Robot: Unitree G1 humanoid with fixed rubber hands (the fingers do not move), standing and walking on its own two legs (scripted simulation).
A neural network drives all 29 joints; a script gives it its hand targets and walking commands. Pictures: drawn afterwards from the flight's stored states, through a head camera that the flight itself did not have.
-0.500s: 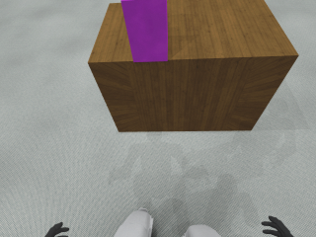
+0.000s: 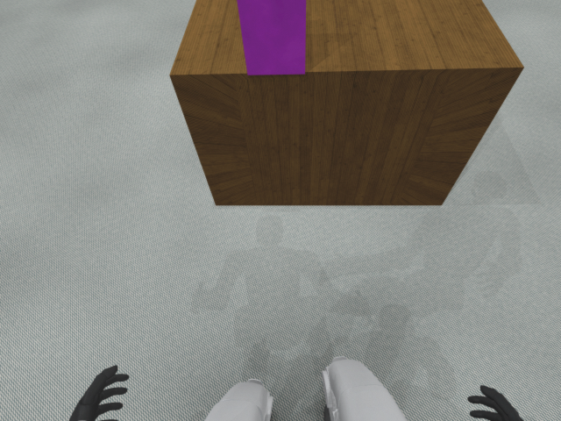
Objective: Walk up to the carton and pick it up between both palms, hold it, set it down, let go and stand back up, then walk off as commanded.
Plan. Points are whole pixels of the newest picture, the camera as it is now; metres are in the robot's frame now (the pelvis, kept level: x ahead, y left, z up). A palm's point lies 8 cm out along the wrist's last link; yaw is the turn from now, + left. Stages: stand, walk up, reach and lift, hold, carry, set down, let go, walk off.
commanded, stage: walk off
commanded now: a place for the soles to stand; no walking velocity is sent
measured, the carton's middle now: (275, 5) +1.04 +0.00 +0.03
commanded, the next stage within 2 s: stand in 1.30 s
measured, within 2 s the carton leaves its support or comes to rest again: neither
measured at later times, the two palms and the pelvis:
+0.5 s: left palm out of the picture +0.04 +0.25 -0.04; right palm out of the picture +0.00 -0.34 -0.11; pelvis -0.08 -0.05 +0.02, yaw -1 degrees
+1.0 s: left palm out of the picture +0.05 +0.30 -0.06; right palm out of the picture +0.00 -0.29 -0.09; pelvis -0.08 +0.01 +0.02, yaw +0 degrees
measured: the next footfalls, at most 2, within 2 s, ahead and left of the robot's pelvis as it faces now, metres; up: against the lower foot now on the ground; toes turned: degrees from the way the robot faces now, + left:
right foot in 0.18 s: -0.02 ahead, -0.11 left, +0.00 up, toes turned +3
left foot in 0.70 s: +0.02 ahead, +0.14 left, +0.00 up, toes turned -11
